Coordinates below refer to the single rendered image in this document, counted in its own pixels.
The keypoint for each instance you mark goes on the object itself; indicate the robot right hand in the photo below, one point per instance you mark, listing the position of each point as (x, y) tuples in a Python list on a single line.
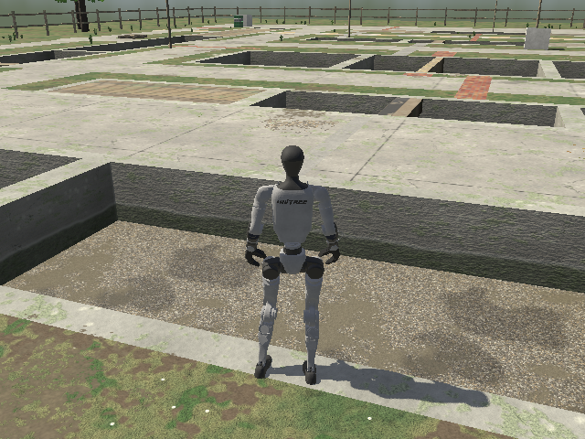
[(326, 251)]

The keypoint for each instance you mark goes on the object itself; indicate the robot right forearm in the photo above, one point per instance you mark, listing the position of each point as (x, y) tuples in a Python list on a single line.
[(332, 241)]

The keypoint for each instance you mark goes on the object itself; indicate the robot left hand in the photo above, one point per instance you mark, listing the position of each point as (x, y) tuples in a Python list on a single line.
[(258, 253)]

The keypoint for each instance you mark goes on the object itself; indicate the left robot upper arm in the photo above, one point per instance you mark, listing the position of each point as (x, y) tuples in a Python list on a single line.
[(263, 194)]

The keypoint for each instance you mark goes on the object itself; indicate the left robot shin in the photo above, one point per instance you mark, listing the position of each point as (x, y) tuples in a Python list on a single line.
[(264, 336)]

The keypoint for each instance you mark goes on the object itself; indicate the right robot upper arm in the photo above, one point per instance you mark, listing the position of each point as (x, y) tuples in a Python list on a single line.
[(325, 207)]

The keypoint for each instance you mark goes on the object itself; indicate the left robot thigh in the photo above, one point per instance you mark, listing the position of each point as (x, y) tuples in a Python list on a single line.
[(271, 269)]

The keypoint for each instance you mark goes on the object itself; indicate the robot left forearm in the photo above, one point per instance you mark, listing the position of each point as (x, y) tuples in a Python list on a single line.
[(252, 241)]

